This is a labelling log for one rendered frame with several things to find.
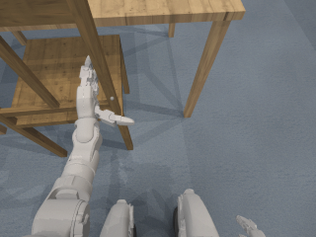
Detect left robot forearm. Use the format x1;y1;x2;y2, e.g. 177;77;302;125
31;118;103;235

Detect robot left upper arm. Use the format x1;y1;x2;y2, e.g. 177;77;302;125
22;198;91;237

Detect robot right shin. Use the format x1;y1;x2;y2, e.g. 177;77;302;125
178;189;195;237

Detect chair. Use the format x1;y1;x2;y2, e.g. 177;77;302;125
0;0;133;158

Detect robot left hand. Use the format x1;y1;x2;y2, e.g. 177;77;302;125
76;55;135;127

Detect robot right hand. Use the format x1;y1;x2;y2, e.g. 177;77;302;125
235;215;266;237

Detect table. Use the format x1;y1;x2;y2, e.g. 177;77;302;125
0;0;246;135

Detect left robot thigh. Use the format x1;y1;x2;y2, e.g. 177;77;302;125
100;202;134;237

